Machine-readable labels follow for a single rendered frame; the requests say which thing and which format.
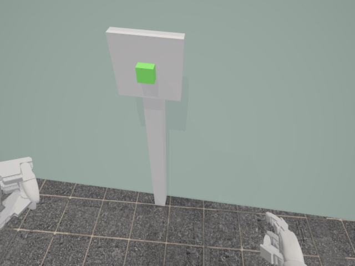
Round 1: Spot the panel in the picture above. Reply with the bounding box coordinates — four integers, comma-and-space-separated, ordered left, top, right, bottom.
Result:
105, 27, 185, 206

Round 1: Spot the button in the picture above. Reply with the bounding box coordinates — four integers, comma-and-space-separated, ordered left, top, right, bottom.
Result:
135, 62, 156, 84

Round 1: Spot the left robot hand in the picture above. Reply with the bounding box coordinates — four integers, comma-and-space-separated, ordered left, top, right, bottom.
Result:
0, 157, 40, 230

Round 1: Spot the right robot hand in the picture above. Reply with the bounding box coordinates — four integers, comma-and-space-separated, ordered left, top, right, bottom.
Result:
260, 212, 305, 266

